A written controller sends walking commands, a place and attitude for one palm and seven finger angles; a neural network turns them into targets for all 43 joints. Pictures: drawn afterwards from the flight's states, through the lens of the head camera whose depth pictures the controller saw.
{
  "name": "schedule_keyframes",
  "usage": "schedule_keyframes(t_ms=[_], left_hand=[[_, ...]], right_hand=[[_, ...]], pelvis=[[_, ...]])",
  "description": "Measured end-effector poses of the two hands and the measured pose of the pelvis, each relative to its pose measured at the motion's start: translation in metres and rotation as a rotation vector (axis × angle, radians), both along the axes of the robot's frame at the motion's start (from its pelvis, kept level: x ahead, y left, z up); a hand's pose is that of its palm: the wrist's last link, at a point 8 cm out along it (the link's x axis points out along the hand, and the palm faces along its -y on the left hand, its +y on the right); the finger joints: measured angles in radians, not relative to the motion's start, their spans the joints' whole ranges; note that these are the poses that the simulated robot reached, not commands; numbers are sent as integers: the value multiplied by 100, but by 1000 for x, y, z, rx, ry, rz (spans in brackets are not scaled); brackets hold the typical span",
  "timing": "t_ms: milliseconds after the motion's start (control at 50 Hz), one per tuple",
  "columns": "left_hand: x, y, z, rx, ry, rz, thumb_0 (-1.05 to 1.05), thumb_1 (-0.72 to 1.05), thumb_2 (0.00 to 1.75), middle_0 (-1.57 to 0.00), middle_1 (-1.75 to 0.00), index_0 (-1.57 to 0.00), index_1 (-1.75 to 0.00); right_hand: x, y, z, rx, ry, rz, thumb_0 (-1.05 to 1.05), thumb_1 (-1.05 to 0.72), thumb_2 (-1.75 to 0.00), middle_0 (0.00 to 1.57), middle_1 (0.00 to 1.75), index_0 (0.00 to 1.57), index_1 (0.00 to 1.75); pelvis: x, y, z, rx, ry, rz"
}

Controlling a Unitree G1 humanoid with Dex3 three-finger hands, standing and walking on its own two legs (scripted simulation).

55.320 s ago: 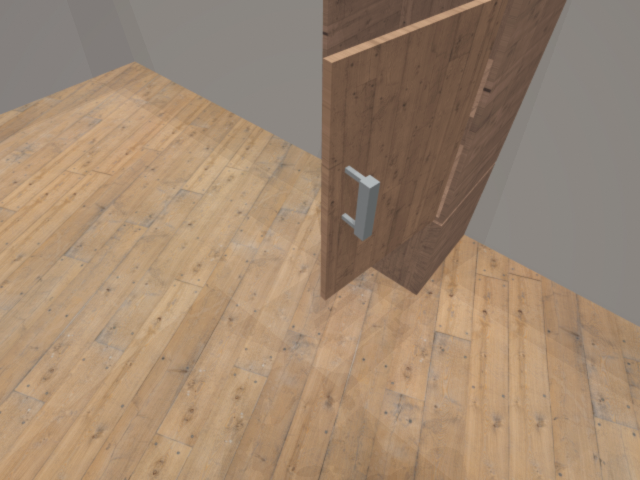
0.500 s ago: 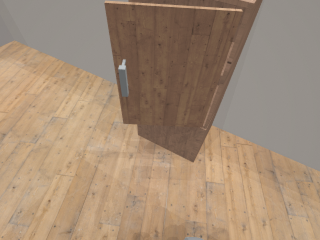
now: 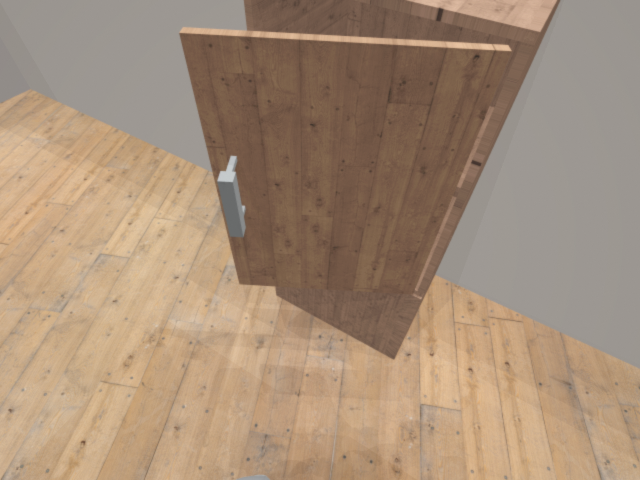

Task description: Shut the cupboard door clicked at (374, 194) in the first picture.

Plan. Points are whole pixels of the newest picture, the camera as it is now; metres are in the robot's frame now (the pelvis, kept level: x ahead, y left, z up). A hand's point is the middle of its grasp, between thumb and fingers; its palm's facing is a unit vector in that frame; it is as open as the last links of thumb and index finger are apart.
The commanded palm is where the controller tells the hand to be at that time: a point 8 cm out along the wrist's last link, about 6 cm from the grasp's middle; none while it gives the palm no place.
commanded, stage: take the last steps up to it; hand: left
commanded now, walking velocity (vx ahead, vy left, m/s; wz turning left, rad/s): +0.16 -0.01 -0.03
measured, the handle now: (235, 197) +0.55 +0.18 -0.01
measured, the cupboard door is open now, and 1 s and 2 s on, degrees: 28 28 28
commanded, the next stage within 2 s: come to a stop and stand still in 0.02 s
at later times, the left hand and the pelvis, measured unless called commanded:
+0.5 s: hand (211, 468) +0.16 +0.16 -0.16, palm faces +0.04 -0.97 -0.22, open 7.3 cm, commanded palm none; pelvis +0.10 -0.02 +0.01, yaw +2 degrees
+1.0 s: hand out of the picture +0.10 +0.17 -0.16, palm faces +0.02 -0.97 -0.23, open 7.4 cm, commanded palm none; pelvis +0.07 -0.02 +0.01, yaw +1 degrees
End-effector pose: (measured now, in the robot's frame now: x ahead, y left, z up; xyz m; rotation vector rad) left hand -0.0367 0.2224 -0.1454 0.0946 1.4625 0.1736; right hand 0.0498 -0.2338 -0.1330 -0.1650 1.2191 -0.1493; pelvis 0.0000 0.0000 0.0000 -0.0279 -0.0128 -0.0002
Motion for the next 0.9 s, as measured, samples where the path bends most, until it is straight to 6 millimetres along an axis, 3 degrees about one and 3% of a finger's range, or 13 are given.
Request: schedule_keyframes(t_ms=[40, 100, 200, 260, 380, 480, 600, 720, 820, 900], left_hand=[[5, 2, -9, -10, 32, -2, 0, 92, 90, -20, -30, -20, -30], [30, 2, -8, -12, 28, -19, 1, 92, 90, -20, -30, -19, -30], [93, -4, 6, 3, -86, -29, 1, 92, 90, -20, -30, -19, -30], [122, -5, 7, 44, -141, -38, 1, 94, 90, -20, -30, -20, -30], [162, -15, 16, 62, -142, -68, 1, 93, 90, -20, -30, -19, -30], [188, -12, 16, 66, -176, -60, 1, 92, 90, -20, -30, -20, -30], [197, 9, 4, 51, -201, -33, 0, 91, 90, -20, -30, -20, -30], [187, 28, 6, 64, -170, -33, 0, 91, 90, -20, -30, -20, -30], [171, 28, 13, 69, -152, -42, 0, 91, 90, -20, -30, -19, -30], [156, 17, 16, 76, -145, -50, 0, 91, 90, -20, -30, -19, -30]], right_hand=[[25, 4, -3, -13, -47, 12, 0, -91, -90, 20, 30, 19, 30], [42, 9, 0, -10, -60, 16, 0, -91, -90, 20, 30, 20, 30], [47, 2, 1, -11, 17, 11, -1, -94, -90, 20, 30, 20, 30], [50, -6, -7, 6, 73, 2, -1, -93, -90, 20, 30, 20, 30], [60, -15, -12, 41, 137, -43, 0, -92, -90, 20, 30, 20, 30], [66, -21, -9, 10, 173, -48, 0, -91, -90, 20, 30, 20, 30], [79, -17, -1, -56, 139, -24, 0, -91, -90, 20, 30, 20, 30], [86, -2, 10, -72, 84, 6, 0, -91, -90, 20, 30, 20, 30], [84, 4, 10, -40, 60, 14, 0, -91, -90, 20, 30, 20, 30], [74, -3, 2, -10, 60, -4, 0, -91, -90, 20, 30, 20, 30]], pelvis=[[11, 4, -7, 10, -4, -10], [25, 3, -4, 28, -5, -17], [49, -3, 6, 33, 2, 0], [65, -14, 1, 61, 2, 5], [90, -24, 5, 44, 14, 13], [96, -20, 6, 37, 15, 24], [93, 0, 1, 23, 11, 37], [85, 5, 6, 19, 12, 24], [77, 1, 11, 11, 17, 19], [71, -9, 8, 22, 19, 15]])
